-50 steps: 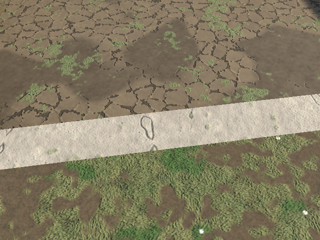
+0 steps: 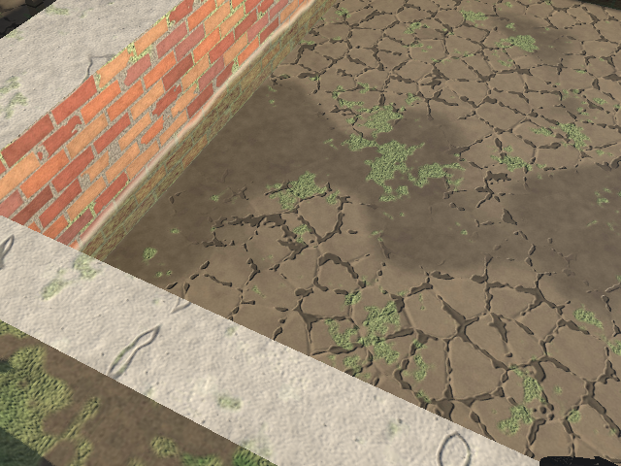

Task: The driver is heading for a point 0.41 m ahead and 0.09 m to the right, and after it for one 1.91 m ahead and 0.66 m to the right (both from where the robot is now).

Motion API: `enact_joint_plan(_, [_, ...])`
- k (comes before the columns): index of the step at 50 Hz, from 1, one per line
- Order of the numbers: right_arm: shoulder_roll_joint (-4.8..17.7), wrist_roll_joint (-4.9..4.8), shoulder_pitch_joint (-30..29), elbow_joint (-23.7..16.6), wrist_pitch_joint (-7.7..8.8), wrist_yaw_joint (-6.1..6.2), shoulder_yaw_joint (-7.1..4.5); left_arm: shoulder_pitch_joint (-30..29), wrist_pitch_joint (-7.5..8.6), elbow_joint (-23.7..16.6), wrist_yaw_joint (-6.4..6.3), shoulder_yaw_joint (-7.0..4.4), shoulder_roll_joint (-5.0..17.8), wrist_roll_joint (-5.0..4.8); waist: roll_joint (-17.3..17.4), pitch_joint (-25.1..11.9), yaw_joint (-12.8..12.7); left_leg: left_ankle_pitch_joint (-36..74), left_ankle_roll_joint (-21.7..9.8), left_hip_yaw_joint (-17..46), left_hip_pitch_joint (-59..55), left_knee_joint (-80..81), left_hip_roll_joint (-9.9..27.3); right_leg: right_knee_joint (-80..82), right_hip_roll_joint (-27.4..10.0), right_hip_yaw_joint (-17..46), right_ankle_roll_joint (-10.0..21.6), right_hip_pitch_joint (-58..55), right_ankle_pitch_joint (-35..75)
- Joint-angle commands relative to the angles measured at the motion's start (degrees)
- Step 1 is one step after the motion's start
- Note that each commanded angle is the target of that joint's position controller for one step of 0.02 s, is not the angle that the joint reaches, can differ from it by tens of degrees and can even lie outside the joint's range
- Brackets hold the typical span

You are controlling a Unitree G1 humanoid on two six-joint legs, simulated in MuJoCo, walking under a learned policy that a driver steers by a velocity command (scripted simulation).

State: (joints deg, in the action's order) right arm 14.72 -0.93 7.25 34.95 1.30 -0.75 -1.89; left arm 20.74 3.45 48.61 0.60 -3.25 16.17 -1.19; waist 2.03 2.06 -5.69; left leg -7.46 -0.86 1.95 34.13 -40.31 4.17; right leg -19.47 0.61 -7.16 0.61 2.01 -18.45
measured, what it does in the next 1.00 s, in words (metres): walks ahead, turning right: left foot, then right foot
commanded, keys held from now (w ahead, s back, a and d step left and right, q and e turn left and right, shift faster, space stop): w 0.02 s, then w+e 0.42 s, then e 0.56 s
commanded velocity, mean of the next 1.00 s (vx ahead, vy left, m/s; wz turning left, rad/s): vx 0.33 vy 0.00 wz -0.39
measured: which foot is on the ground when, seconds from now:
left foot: up 0.00-0.06, down 0.08-0.58, up 0.60-1.00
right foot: down 0.00-0.08, up 0.10-0.56, down 0.58-1.00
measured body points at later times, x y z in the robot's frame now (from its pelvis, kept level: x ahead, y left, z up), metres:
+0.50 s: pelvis +0.21 +0.00 -0.01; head +0.23 -0.01 +0.44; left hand +0.40 +0.22 -0.12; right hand +0.16 -0.25 -0.15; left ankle +0.15 +0.12 -0.74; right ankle +0.35 -0.16 -0.69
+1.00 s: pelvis +0.29 -0.03 +0.00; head +0.29 -0.07 +0.45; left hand +0.53 +0.15 -0.08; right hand +0.32 -0.36 -0.11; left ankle +0.42 +0.09 -0.68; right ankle +0.36 -0.13 -0.74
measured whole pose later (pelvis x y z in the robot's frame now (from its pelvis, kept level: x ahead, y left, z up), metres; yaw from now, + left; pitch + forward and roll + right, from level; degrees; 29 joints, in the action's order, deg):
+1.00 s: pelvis +0.29 -0.03 +0.00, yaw -29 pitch +0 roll +3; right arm 18.1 0.9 5.1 40.4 -7.6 2.2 -3.4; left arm 14.9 -3.3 34.9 0.9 -2.9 14.8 -0.5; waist 1.3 1.3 -2.0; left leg -19.6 2.7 4.5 31.3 -53.7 -1.4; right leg -25.6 7.8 10.8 4.3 21.8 -2.9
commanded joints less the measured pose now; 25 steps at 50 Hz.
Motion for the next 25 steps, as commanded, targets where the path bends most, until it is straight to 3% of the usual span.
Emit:
enact_joint_plan(1, [3.6,-0.13,-2.5,-5.0,0.71,-0.33,-0.80,-1.5,-0.67,-2.6,-0.22,-2.35,11.5,-1.20,-6.5,0.1,2.8,-2.6,-2.2,-3.6,-5.2,5.1,-2.8,1.3,-15.9,9.0,10.4,-0.1,35.6])
enact_joint_plan(2, [4.8,0.33,0.8,-4.0,0.64,-0.05,-1.61,-1.9,-1.09,-2.3,-0.37,-2.19,11.8,-1.54,-6.7,-1.1,5.1,-1.4,-3.2,-4.9,-11.3,8.7,-4.2,-3.0,-14.8,8.8,9.5,0.4,41.5])
enact_joint_plan(3, [6.6,0.44,7.9,-1.9,0.63,0.18,-2.78,-2.3,-1.28,-2.1,-0.52,-1.61,10.8,-1.82,-5.8,-5.3,9.2,2.5,-4.3,-6.0,-22.3,12.1,-5.6,-10.8,-12.5,7.0,8.1,2.6,44.1])
enact_joint_plan(4, [9.8,0.60,15.8,0.1,0.38,0.84,-4.15,-2.1,-0.97,-2.2,-0.60,-0.63,8.3,-1.14,-4.1,-10.6,12.9,8.6,-6.6,0.0,-36.4,10.7,-0.2,-23.3,-9.8,5.3,4.9,11.2,34.5])
enact_joint_plan(5, [15.8,1.42,20.3,-0.3,-0.09,1.56,-4.92,2.5,-0.09,-4.2,-0.26,1.49,1.6,0.58,10.3,-18.1,11.1,11.9,-14.9,24.0,-52.9,12.4,16.8,-46.5,-1.0,5.1,0.2,29.8,-6.3])
enact_joint_plan(6, [12.4,1.19,21.5,0.2,-0.52,0.83,-4.07,4.0,0.56,-3.0,-0.39,0.45,6.1,-1.38,10.1,-22.5,12.9,0.5,-19.2,34.9,-49.8,19.6,21.1,-55.2,1.0,14.4,0.1,34.6,-17.2])
enact_joint_plan(7, [9.5,0.73,18.0,0.8,-0.35,0.29,-3.10,0.5,0.26,-4.1,-0.68,-1.03,9.4,-2.47,5.6,-12.5,11.9,-5.3,-17.0,27.9,-42.6,21.7,18.9,-57.5,-1.5,14.3,-0.2,38.7,-14.5])
enact_joint_plan(8, [7.4,0.58,15.5,1.6,-0.01,0.04,-2.46,-2.2,-0.34,-5.1,-1.18,-1.02,8.6,-2.22,4.2,-6.9,10.3,-9.6,-14.8,21.9,-37.2,23.0,16.0,-56.2,-3.7,12.2,-0.4,40.0,-11.5])
enact_joint_plan(9, [5.5,0.92,13.2,2.0,0.39,-0.26,-1.86,-2.8,-0.93,-5.2,-1.67,-1.15,7.6,-1.36,3.1,-3.8,8.9,-11.1,-13.0,17.5,-32.4,24.2,12.9,-53.3,-5.1,12.4,-0.5,39.6,-7.2])
enact_joint_plan(10, [4.3,1.55,11.0,2.1,1.23,-0.29,-1.59,-1.5,-1.74,-5.0,-1.92,-1.44,7.1,-0.97,4.8,-2.4,7.1,-9.5,-11.8,13.7,-28.0,26.0,11.1,-51.0,-6.3,13.2,-0.9,36.4,-3.0])
enact_joint_plan(11, [3.5,2.12,9.8,2.5,1.94,-0.24,-1.54,0.4,-2.51,-4.2,-1.97,-1.54,6.2,-1.21,5.1,-1.9,5.8,-7.8,-11.4,11.2,-25.6,27.5,10.2,-50.4,-6.4,13.3,-1.3,33.8,-0.2])
enact_joint_plan(13, [3.0,2.14,10.6,5.1,3.21,-0.31,-1.79,2.8,-3.90,-3.9,-2.10,-1.64,4.2,-1.54,3.5,-1.7,4.5,0.0,-11.7,7.6,-24.4,27.2,10.7,-48.9,-6.0,14.8,-1.1,33.6,3.5])
enact_joint_plan(17, [5.2,2.17,13.1,9.2,4.09,0.72,-3.13,-3.5,-5.27,-7.3,-2.35,-1.30,2.3,-0.16,1.4,1.3,5.8,2.4,-10.7,2.3,-25.5,26.6,12.3,-39.9,-6.3,16.4,0.3,40.3,12.3])
enact_joint_plan(21, [5.7,1.95,14.3,12.2,3.95,1.34,-3.38,-6.5,-5.20,-9.5,-1.13,-0.82,0.4,0.33,2.7,3.0,7.1,6.4,-9.2,-4.0,-24.7,23.7,12.5,-31.4,-6.1,13.5,1.7,39.4,19.8])
enact_joint_plan(22, [5.6,1.86,15.3,11.2,3.70,1.42,-2.91,-11.8,-5.50,-12.6,-0.48,-0.69,0.7,5.44,1.4,3.3,7.2,7.3,-7.6,-8.5,-21.4,21.9,11.1,-29.8,-4.2,4.5,2.5,36.4,19.6])
enact_joint_plan(23, [5.1,2.00,14.8,11.0,3.45,1.48,-2.68,-13.7,-5.73,-13.3,0.11,-0.33,-0.3,5.47,2.2,3.9,8.0,11.0,-6.7,-10.4,-18.9,19.8,10.0,-27.1,-3.9,1.9,3.1,32.8,18.2])
enact_joint_plan(25, [6.6,2.16,15.5,10.6,2.19,2.29,-2.84,-13.9,-5.62,-14.3,1.55,-0.46,-0.5,3.92,4.3,3.0,8.1,21.1,-4.6,-11.6,-19.0,15.1,9.9,-24.9,-1.7,0.8,4.2,28.2,13.7])
Next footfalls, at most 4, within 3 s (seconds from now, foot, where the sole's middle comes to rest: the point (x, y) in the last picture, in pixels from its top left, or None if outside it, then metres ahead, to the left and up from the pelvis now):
0.08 left None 0.19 0.12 -0.77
0.58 right None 0.39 -0.14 -0.77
1.20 left None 0.44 0.08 -0.77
1.58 right None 0.27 -0.12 -0.77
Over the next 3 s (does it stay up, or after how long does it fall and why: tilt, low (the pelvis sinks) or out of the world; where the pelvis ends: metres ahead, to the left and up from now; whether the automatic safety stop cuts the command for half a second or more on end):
stays up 0.30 0.03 -0.01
